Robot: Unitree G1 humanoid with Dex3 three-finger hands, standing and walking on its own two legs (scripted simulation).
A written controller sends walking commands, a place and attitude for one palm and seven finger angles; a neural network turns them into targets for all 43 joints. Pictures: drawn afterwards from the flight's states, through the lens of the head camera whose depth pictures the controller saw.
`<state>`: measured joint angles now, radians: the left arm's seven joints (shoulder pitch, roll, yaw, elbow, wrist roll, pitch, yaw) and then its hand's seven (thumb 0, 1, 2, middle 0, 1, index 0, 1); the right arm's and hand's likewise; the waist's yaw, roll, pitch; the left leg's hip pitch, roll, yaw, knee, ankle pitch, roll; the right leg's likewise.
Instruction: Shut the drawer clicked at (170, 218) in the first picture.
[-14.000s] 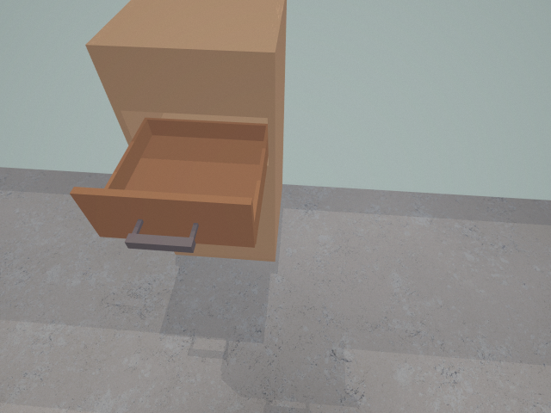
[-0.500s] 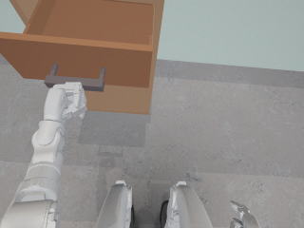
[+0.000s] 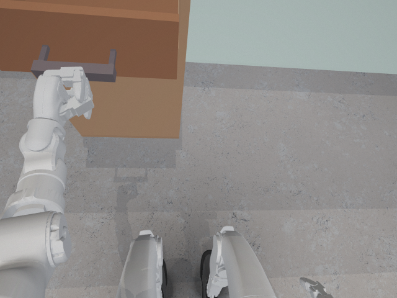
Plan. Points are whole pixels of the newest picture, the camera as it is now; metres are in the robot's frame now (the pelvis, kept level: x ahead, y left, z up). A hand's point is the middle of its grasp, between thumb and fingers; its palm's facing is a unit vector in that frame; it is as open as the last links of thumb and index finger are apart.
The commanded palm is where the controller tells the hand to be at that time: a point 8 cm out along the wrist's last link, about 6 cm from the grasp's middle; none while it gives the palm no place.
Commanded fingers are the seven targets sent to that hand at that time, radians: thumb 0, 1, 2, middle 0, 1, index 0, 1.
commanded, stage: push the drawer shut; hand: left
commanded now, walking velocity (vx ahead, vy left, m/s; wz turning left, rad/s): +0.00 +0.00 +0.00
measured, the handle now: (77, 62) +0.56 +0.23 +0.03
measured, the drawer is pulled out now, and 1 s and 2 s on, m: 0.10 0.00 0.00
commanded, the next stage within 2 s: pull the fist back off the drawer in 1.12 s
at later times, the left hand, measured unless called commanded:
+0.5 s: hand (90, 77) +0.53 +0.20 +0.03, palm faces -0.02 -1.00 -0.06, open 3.2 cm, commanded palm +0.55 +0.22 +0.03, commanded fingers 0.00 0.90 0.90 -1.40 -1.60 -1.40 -1.60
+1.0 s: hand (91, 53) +0.59 +0.21 +0.03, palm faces -0.01 -1.00 -0.06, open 3.1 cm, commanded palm +0.62 +0.19 +0.03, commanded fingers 0.00 0.90 0.90 -1.40 -1.60 -1.40 -1.60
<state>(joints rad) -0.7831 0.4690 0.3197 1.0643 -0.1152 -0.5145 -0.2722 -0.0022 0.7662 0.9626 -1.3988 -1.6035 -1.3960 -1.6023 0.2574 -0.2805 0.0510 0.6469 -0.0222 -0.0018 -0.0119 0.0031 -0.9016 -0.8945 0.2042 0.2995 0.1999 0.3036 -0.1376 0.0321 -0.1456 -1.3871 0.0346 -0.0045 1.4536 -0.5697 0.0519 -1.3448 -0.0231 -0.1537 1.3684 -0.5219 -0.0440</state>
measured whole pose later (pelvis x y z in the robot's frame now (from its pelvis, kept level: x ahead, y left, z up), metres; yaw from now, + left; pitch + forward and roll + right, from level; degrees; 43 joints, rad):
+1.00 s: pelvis -0.01 +0.01 -0.02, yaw -3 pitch +35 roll -8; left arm -1.23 0.73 0.37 1.29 0.03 -0.37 -0.24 0.02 0.66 0.96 -1.40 -1.60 -1.40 -1.60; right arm 0.34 -0.27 0.12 0.64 -0.07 0.02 0.01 0.00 -0.90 -0.89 0.21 0.30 0.20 0.30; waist -0.28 0.04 -0.11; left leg -1.59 0.05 -0.04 1.53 -0.57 0.06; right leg -1.52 -0.01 -0.18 1.40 -0.50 -0.04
